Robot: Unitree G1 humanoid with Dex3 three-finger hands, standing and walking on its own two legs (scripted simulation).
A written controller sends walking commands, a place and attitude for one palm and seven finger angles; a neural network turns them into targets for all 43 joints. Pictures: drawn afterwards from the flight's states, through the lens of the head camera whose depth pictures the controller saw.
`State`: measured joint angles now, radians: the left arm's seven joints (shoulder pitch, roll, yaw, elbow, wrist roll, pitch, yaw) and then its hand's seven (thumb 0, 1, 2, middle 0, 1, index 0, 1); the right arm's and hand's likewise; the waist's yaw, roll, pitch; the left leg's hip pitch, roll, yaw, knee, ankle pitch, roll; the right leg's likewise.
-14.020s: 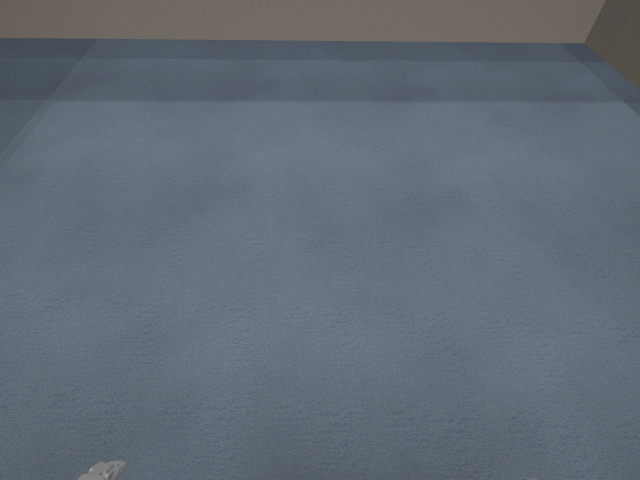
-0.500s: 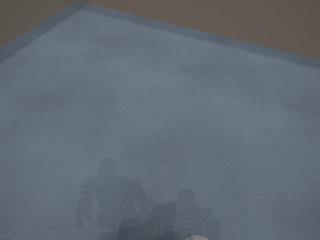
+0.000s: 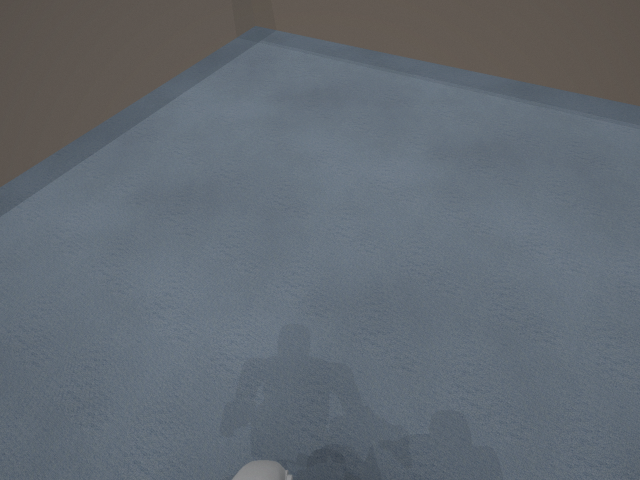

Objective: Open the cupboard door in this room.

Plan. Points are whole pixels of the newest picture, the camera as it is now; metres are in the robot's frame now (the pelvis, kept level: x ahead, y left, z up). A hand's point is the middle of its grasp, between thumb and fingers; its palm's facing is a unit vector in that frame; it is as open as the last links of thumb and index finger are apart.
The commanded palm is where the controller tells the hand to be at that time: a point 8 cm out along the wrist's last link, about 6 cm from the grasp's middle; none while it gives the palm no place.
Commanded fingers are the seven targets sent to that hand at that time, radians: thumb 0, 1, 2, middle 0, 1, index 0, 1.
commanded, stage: turn or walk to find it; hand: left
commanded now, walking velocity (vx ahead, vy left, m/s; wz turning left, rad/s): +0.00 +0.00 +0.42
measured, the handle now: out of the picture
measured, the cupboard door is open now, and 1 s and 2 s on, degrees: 0 0 0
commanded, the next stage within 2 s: none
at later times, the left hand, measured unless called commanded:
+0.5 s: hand out of the picture -0.02 +0.27 -0.17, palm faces +0.24 -0.94 -0.23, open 7.4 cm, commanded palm none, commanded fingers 0.00 0.90 0.90 -0.20 -0.30 -0.20 -0.30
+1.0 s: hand out of the picture -0.07 +0.22 -0.17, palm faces +0.42 -0.88 -0.23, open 7.4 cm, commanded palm none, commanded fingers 0.00 0.90 0.90 -0.20 -0.30 -0.20 -0.30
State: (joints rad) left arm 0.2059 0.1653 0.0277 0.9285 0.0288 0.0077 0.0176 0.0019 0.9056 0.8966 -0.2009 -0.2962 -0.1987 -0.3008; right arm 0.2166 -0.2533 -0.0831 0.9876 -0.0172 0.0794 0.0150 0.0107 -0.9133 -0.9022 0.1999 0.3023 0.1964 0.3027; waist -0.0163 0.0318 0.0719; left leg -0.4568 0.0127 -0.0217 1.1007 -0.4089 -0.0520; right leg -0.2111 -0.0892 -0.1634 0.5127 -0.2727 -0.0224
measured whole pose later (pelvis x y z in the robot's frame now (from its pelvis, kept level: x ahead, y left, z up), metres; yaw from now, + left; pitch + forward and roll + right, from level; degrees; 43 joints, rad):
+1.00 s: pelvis -0.05 +0.02 +0.00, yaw +25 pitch +0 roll +1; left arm 0.22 0.18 0.03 0.94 0.03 0.01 0.01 0.00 0.91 0.90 -0.20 -0.30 -0.20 -0.30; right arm 0.20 -0.24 -0.07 1.00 -0.01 0.08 0.01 0.01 -0.91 -0.90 0.20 0.30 0.20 0.30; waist 0.00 0.00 0.09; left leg -0.40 0.03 0.00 0.92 -0.46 -0.06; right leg -0.20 -0.11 -0.17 0.53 -0.31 0.01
